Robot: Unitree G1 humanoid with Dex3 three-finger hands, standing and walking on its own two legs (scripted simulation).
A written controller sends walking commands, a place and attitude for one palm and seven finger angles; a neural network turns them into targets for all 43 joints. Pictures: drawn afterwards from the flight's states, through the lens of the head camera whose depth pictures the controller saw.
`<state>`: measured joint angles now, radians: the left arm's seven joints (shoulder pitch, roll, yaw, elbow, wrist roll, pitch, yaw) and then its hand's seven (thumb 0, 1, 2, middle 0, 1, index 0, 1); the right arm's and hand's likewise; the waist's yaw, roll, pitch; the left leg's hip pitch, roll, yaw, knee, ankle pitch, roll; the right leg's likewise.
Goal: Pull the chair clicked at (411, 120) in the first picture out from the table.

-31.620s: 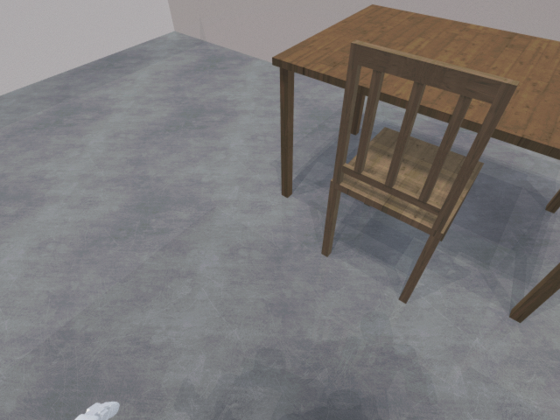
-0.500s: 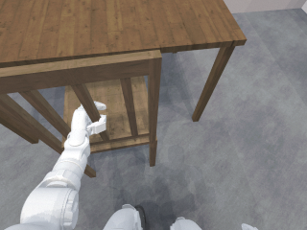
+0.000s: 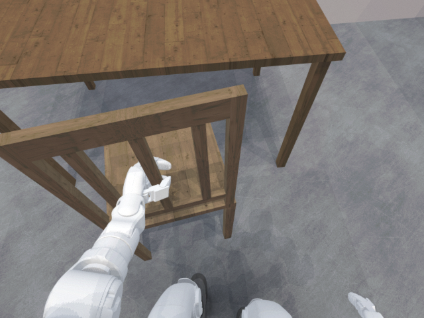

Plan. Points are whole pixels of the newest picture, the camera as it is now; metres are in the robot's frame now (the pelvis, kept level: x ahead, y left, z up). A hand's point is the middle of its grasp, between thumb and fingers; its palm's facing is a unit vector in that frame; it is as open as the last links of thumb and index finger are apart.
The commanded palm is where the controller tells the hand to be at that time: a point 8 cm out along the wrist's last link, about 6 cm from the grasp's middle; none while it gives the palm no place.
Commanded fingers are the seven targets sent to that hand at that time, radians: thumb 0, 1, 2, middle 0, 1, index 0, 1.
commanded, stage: step backward, pulling the chair out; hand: left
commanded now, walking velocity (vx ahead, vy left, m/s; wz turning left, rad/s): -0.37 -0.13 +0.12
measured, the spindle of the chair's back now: (155, 178) +0.40 +0.13 -0.06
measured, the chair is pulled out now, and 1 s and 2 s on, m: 0.19 0.29 0.44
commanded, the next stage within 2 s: none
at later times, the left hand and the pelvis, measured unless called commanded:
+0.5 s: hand (155, 209) +0.32 +0.12 -0.05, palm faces +0.05 -0.98 -0.19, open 5.8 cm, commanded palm +0.33 +0.18 -0.05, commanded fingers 0.00 0.90 0.90 -0.50 -1.45 -0.50 -1.45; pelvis -0.04 -0.03 +0.00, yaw -1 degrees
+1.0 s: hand (153, 234) +0.27 +0.12 -0.05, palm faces -0.01 -0.98 -0.18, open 5.7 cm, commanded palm +0.28 +0.17 -0.05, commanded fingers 0.00 0.90 0.90 -0.50 -1.45 -0.50 -1.45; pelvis -0.12 -0.02 +0.00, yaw +3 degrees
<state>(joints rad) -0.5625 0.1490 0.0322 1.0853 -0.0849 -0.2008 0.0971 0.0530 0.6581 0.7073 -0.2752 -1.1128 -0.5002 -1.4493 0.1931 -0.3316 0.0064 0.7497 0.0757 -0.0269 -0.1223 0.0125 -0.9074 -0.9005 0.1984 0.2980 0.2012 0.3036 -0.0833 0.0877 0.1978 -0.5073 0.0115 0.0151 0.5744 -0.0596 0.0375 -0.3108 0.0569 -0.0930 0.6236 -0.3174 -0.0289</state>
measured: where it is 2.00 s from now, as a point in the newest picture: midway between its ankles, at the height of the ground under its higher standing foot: outside the picture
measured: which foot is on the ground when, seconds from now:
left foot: down 0.00-0.40, up 0.42-0.56, down 0.58-1.00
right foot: down 0.00-0.10, up 0.12-0.30, down 0.32-1.00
